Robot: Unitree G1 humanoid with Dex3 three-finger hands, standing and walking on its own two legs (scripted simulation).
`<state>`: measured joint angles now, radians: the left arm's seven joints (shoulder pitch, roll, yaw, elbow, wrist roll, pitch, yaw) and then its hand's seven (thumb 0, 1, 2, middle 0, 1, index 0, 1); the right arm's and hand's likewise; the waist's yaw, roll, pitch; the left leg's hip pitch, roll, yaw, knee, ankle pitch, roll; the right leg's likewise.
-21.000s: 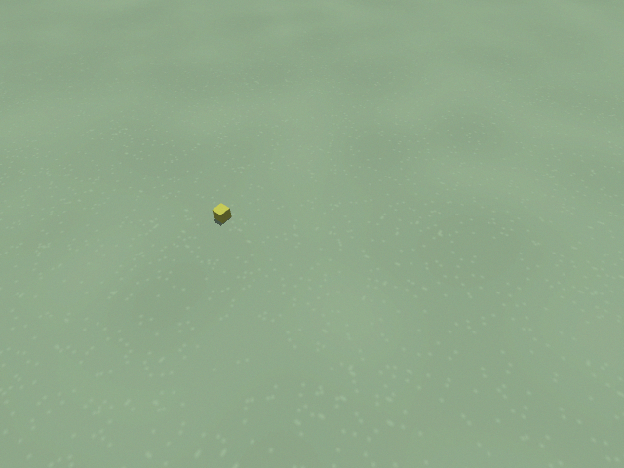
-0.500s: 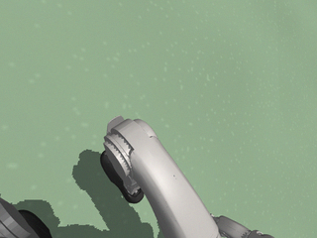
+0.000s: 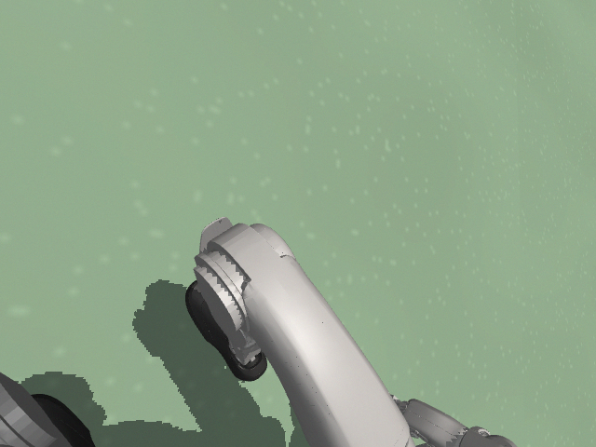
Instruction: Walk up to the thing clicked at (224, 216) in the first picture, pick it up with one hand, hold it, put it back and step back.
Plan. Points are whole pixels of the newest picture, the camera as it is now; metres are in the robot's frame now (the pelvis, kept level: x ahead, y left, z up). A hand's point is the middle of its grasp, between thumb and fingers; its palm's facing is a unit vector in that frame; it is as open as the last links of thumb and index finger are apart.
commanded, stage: settle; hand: left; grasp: from above
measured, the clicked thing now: out of the picture +0.46 +0.30 -0.30
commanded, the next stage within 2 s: lift in 1.14 s
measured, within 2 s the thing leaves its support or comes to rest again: leaves its support in 0.46 s
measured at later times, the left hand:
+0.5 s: hand out of the picture +0.46 +0.31 -0.26, palm faces -0.23 -0.34 -0.91, open 6.8 cm
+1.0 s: hand out of the picture +0.45 +0.31 -0.18, palm faces -0.26 -0.33 -0.91, open 6.6 cm
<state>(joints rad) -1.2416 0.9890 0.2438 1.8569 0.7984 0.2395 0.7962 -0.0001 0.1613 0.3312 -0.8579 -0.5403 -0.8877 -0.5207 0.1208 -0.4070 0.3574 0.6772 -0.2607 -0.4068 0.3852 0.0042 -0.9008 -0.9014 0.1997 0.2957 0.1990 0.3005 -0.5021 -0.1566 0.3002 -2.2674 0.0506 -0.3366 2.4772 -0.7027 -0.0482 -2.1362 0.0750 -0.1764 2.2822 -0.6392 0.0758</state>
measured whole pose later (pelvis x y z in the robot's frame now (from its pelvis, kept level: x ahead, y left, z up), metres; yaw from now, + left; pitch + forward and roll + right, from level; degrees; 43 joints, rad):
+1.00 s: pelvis +0.01 -0.01 +0.02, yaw +4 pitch +33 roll -10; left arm -1.19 0.71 0.18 1.68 0.83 0.33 0.63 -0.01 0.28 0.33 -0.81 -0.44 -1.06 -0.52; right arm 0.17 -0.35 0.15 0.80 -0.19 -0.37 0.34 0.00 -0.91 -0.90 0.20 0.30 0.20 0.30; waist -0.35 -0.02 0.07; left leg -2.28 0.06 -0.22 2.37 -0.68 -0.04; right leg -2.19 0.05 -0.09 2.26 -0.65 0.05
